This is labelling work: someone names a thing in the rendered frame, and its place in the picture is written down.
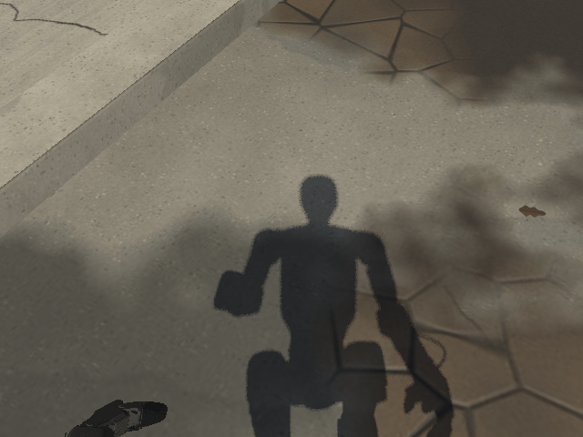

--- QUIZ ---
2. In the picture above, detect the left robot hand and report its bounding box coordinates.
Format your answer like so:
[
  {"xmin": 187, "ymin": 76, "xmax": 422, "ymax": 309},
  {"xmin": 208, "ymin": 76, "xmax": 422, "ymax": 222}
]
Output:
[{"xmin": 65, "ymin": 400, "xmax": 168, "ymax": 437}]

